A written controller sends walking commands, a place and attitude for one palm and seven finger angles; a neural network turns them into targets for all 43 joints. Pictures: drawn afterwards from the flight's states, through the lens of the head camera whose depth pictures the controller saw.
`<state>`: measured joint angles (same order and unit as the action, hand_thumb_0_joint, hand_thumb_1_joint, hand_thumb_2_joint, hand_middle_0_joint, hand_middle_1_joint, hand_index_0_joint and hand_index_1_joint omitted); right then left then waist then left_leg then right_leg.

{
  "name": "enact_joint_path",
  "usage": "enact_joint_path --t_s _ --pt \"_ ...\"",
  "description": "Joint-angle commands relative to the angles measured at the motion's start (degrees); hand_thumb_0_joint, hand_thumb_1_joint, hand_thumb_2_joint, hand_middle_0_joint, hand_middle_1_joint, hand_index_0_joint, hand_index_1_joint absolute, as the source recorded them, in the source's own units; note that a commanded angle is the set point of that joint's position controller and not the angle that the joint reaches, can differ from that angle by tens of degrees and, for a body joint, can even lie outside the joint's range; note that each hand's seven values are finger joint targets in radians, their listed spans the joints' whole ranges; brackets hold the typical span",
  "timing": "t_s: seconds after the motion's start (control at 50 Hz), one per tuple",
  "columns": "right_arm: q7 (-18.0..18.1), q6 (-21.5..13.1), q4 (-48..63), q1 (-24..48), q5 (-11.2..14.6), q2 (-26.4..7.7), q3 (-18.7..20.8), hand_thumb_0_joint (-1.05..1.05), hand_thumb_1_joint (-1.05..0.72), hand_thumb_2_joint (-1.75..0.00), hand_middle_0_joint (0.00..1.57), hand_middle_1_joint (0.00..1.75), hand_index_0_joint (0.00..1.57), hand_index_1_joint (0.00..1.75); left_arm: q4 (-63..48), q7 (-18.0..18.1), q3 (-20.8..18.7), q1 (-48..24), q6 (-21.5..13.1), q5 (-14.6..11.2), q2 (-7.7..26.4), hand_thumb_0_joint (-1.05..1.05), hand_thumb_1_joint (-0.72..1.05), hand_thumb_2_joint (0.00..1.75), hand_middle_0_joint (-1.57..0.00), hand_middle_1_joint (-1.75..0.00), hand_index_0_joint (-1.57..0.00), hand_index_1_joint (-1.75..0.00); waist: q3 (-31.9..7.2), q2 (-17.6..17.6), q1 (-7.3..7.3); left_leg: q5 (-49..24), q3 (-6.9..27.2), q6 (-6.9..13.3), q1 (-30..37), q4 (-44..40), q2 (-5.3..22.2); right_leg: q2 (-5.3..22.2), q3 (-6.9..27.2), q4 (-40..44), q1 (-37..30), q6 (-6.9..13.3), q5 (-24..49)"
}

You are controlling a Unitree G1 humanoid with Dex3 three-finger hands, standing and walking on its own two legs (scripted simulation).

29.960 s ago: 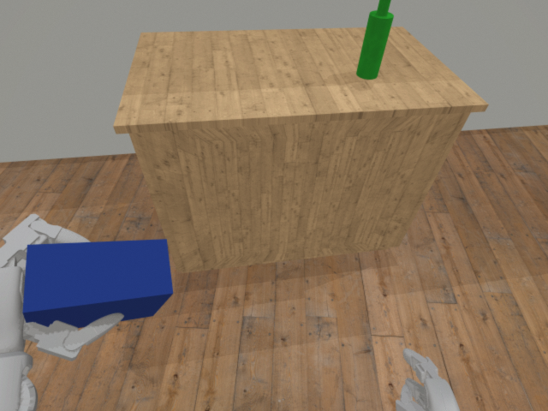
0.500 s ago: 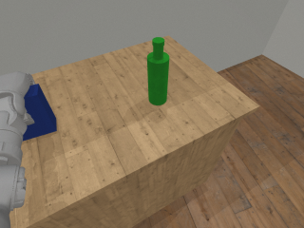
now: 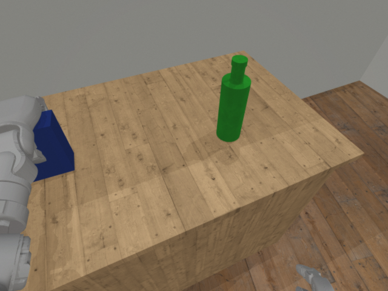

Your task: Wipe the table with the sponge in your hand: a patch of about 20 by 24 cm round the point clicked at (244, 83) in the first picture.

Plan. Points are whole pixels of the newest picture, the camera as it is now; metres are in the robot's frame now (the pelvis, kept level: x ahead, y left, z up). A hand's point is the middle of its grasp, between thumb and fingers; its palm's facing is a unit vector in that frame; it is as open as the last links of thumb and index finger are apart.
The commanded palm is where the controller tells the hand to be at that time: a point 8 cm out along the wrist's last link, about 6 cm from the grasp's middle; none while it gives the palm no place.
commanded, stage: wipe back along the first lane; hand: left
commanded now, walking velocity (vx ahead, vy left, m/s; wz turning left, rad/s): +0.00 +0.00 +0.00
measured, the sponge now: (42, 155) +0.37 +0.37 +0.07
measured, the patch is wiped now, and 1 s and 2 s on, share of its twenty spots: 1.00 1.00 1.00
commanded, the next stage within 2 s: lift the sponge slowly off the table in 1.58 s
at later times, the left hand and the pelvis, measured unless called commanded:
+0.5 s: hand (31, 154) +0.33 +0.34 +0.12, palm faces +0.00 -0.01 -1.00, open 10.6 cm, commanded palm +0.29 +0.32 +0.15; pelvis +0.00 -0.01 +0.00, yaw +1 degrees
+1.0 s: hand (33, 171) +0.29 +0.32 +0.12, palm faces +0.02 -0.01 -1.00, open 10.6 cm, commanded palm +0.24 +0.30 +0.14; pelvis +0.00 -0.03 +0.00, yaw +1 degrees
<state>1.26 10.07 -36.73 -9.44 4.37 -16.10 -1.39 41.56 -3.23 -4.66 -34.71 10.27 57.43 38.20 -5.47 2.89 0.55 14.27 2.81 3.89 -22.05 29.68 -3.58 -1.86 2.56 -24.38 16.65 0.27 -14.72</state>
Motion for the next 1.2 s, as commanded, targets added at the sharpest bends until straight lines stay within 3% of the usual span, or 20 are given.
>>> enact_joint_path --t_s 0.0,0.04,0.18,0.2,0.22,0.26,0.32,0.44,0.54,0.6,0.62,0.66,0.82,0.86,0.92,0.94,1.02,1.1,1.14,1.18 --pt "0.7 -2.1 7.6 2.9 0.3 -9.2 3.2 0.0 -0.9 -0.9 0.2 0.3 0.2 0.3 -7.6 -1.6 0.7 -10.5 0.9 2.4 14.5 0.0 0.1 1.3 -1.2 -1.6 -1.2 -1.6 -14.5 2.7 0.43 -26.1 2.3 -1.2 14.9 -1.1 3.8 -1.0 -3.7 1.2 -0.2 4.4 14.9" --pt "0.7 -2.2 7.8 2.8 0.3 -9.1 3.4 0.0 -0.9 -0.9 0.2 0.3 0.2 0.3 -9.4 -2.3 2.3 -9.9 0.6 1.5 11.9 0.0 0.1 1.3 -1.2 -1.6 -1.2 -1.6 -13.9 3.2 0.07 -26.0 3.2 -1.3 16.4 -1.1 4.2 -1.2 -4.1 1.4 1.2 4.4 13.2" --pt "1.1 -2.2 8.0 4.1 0.3 -9.1 3.3 0.0 -0.9 -0.9 0.2 0.3 0.2 0.3 -11.4 -2.1 1.1 -4.6 0.6 -2.1 10.4 0.0 0.1 1.3 -1.2 -1.6 -1.2 -1.6 -12.9 -0.8 0.73 -20.2 2.3 -0.7 14.0 -1.9 3.4 -1.0 -4.0 1.8 -1.0 4.3 13.6" --pt "1.0 -2.2 7.8 4.0 0.3 -9.3 3.2 0.0 -0.9 -0.9 0.2 0.3 0.2 0.3 -11.8 -1.8 -0.7 -2.9 0.6 -2.3 12.1 0.0 0.1 1.3 -1.2 -1.6 -1.2 -1.6 -13.3 -1.1 1.17 -20.9 2.4 -0.8 13.7 -1.8 3.4 -1.0 -4.0 1.5 -1.9 4.4 14.7" --pt "0.9 -2.2 8.0 4.8 0.3 -9.3 3.1 0.0 -0.9 -0.9 0.2 0.3 0.2 0.3 -13.7 -1.9 -0.4 -2.9 0.5 -2.6 11.4 0.0 0.1 1.3 -1.2 -1.6 -1.2 -1.6 -13.1 0.4 1.27 -22.4 2.6 -1.0 14.2 -2.0 3.6 -0.9 -3.9 1.4 -1.9 4.5 15.1" --pt "0.6 -2.2 8.3 5.1 0.4 -9.0 3.1 0.0 -0.9 -0.9 0.2 0.3 0.2 0.3 -14.8 -1.8 1.9 -1.8 1.1 -2.4 8.8 0.0 0.1 1.3 -1.2 -1.6 -1.2 -1.6 -11.6 0.1 0.83 -21.1 2.6 -0.9 13.9 -2.1 3.6 -1.0 -4.2 1.4 -1.0 4.3 13.9" --pt "0.3 -2.3 8.2 6.0 0.4 -9.2 3.0 0.0 -0.9 -0.9 0.2 0.3 0.2 0.3 -16.7 -1.5 -0.4 1.2 1.5 -2.4 10.6 0.0 0.1 1.3 -1.2 -1.6 -1.2 -1.6 -11.4 0.0 1.53 -20.7 2.4 -0.7 13.2 -2.2 3.4 -1.0 -3.7 1.3 -2.5 4.5 14.5" --pt "0.0 -2.6 9.3 7.9 0.4 -8.5 2.9 0.0 -0.9 -0.9 0.2 0.3 0.2 0.3 -21.8 -1.3 -0.2 9.3 3.0 -3.8 8.3 0.0 0.1 1.3 -1.2 -1.6 -1.2 -1.6 -11.4 -0.6 2.36 -21.0 1.7 -0.4 12.6 -1.5 2.7 -0.9 -3.7 0.8 -5.0 4.3 16.9" --pt "-0.1 -2.9 9.7 9.6 0.5 -8.2 2.4 0.0 -0.9 -0.9 0.2 0.3 0.2 0.3 -24.2 -1.3 0.4 13.9 4.8 -4.4 6.8 0.0 0.1 1.3 -1.2 -1.6 -1.2 -1.6 -8.1 -1.4 2.43 -17.3 1.2 -0.3 10.8 -1.9 2.4 -0.9 -3.5 1.0 -4.9 4.2 15.8" --pt "0.1 -2.9 9.4 10.2 0.6 -8.3 2.1 0.0 -0.9 -0.9 0.2 0.3 0.2 0.3 -24.1 -1.4 -0.5 14.8 5.8 -4.3 7.9 0.0 0.1 1.3 -1.2 -1.6 -1.2 -1.6 -6.7 -2.9 2.41 -15.3 1.0 -0.4 9.6 -2.1 2.2 -0.7 -3.0 1.1 -5.0 4.1 15.5" --pt "0.2 -3.0 9.4 11.1 0.5 -8.4 2.0 0.0 -0.9 -0.9 0.2 0.3 0.2 0.3 -25.3 -1.5 0.2 14.1 6.1 -4.2 7.1 0.0 0.1 1.3 -1.2 -1.6 -1.2 -1.6 -6.1 -1.2 2.39 -14.8 0.9 -0.4 9.8 -2.3 2.2 -0.7 -2.7 1.1 -4.5 4.2 15.0" --pt "0.2 -3.2 9.6 11.0 0.7 -7.9 1.9 0.0 -0.9 -0.9 0.2 0.3 0.2 0.3 -24.3 -1.6 1.3 15.7 6.7 -4.2 5.7 0.0 0.1 1.3 -1.2 -1.6 -1.2 -1.6 -5.4 -2.4 2.36 -13.9 1.0 -0.4 9.3 -2.2 2.2 -0.8 -3.1 1.2 -4.3 4.1 13.9" --pt "0.9 -3.7 10.1 12.7 0.5 -7.8 1.6 0.0 -0.9 -0.9 0.2 0.3 0.2 0.3 -27.2 -2.5 1.7 15.3 7.5 -4.3 5.8 0.0 0.1 1.3 -1.2 -1.6 -1.2 -1.6 -5.7 -2.1 2.44 -11.5 0.7 -0.2 9.5 -2.2 1.8 -0.6 -2.0 1.5 -4.6 4.0 12.9" --pt "0.8 -4.0 10.5 12.4 0.6 -7.4 1.5 0.0 -0.9 -0.9 0.2 0.3 0.2 0.3 -27.5 -2.7 3.1 17.3 7.6 -4.5 3.8 0.0 0.1 1.3 -1.2 -1.6 -1.2 -1.6 -6.2 -2.5 2.47 -12.3 0.7 -0.2 9.8 -1.7 1.7 -0.6 -2.4 1.1 -4.8 3.9 13.7" --pt "0.6 -4.4 10.4 13.0 0.4 -7.7 1.6 0.0 -0.9 -0.9 0.2 0.3 0.2 0.3 -30.0 -2.7 -0.4 21.7 6.8 -5.3 6.3 0.0 0.1 1.3 -1.2 -1.6 -1.2 -1.6 -7.8 -2.5 3.48 -14.4 0.7 -0.3 10.2 -1.0 1.6 -0.6 -1.5 0.2 -6.9 4.1 17.5" --pt "0.4 -4.5 11.3 13.0 0.3 -7.2 1.5 0.0 -0.9 -0.9 0.2 0.3 0.2 0.3 -31.9 -2.7 1.0 24.1 6.7 -6.0 4.1 0.0 0.1 1.3 -1.2 -1.6 -1.2 -1.6 -8.8 -2.5 3.72 -15.7 0.4 -0.2 10.3 -0.7 1.5 -0.5 -2.2 -0.3 -8.0 3.8 19.2" --pt "0.1 -4.8 11.2 14.0 0.1 -7.4 1.6 0.0 -0.9 -0.9 0.2 0.3 0.2 0.3 -35.4 -2.5 -1.5 28.6 7.1 -7.2 5.4 0.0 0.1 1.3 -1.2 -1.6 -1.2 -1.6 -7.1 -3.3 4.13 -15.7 0.5 -0.3 9.6 -0.5 1.6 -0.4 -1.4 -0.4 -7.9 3.7 20.3" --pt "-0.1 -5.0 11.5 14.5 0.2 -7.0 1.5 0.0 -0.9 -0.9 0.2 0.3 0.2 0.3 -39.0 -1.9 -1.0 33.6 8.5 -8.0 3.7 0.0 0.1 1.3 -1.2 -1.6 -1.2 -1.6 -5.2 -4.1 4.41 -16.2 0.4 -0.4 9.1 -0.4 1.7 -0.3 -1.8 -0.7 -7.5 3.3 20.4" --pt "0.0 -5.0 11.7 15.2 0.1 -6.9 1.6 0.0 -0.9 -0.9 0.2 0.3 0.2 0.3 -41.3 -1.4 0.2 32.8 9.7 -8.2 2.2 0.0 0.1 1.3 -1.2 -1.6 -1.2 -1.6 -4.0 -2.4 4.25 -15.5 0.7 -0.5 9.2 -1.0 2.0 -0.5 -2.2 -0.4 -6.2 3.5 18.2" --pt "0.0 -5.2 11.4 15.2 0.1 -6.9 1.6 0.0 -0.9 -0.9 0.2 0.3 0.2 0.3 -41.5 -1.1 -1.3 35.6 10.5 -8.8 3.1 0.0 0.1 1.3 -1.2 -1.6 -1.2 -1.6 -3.7 -4.1 4.76 -14.8 0.8 -0.6 9.0 -1.1 2.1 -0.5 -2.1 -0.2 -6.4 3.4 17.8"
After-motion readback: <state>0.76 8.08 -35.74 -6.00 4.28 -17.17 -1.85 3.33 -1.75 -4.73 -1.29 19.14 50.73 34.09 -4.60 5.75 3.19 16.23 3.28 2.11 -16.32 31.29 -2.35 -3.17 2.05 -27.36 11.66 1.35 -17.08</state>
